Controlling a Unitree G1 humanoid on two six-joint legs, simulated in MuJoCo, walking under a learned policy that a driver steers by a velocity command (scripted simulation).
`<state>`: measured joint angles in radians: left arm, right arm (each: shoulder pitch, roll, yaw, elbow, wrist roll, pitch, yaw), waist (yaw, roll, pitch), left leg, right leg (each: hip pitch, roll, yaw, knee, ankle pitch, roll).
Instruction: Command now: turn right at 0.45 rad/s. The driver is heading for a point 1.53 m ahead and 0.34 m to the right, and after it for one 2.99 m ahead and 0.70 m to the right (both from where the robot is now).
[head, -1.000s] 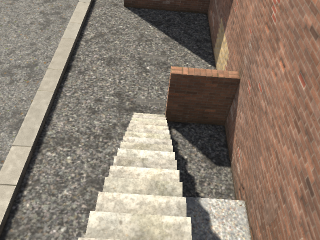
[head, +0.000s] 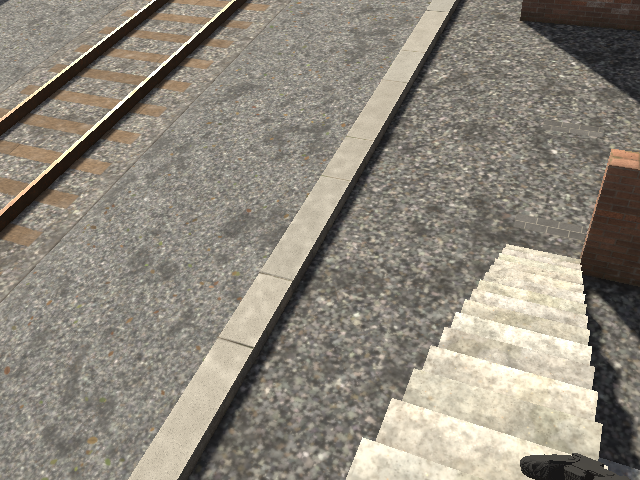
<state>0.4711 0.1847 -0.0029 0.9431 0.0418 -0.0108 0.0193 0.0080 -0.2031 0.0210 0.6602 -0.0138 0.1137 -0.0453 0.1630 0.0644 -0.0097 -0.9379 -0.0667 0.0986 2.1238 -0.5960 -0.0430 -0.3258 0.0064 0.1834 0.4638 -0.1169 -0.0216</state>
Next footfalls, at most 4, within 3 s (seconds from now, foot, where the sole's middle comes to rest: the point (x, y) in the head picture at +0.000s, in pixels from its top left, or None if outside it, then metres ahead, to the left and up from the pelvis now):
0.10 left None -0.02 0.10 -0.59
0.74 right None -0.11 -0.08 -0.59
1.48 left None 0.17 -0.01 -0.78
2.02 right None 0.39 -0.15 -0.97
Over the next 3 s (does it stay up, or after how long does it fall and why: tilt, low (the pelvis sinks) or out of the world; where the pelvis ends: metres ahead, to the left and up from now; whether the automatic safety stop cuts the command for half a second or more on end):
stays up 0.74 -0.08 -0.48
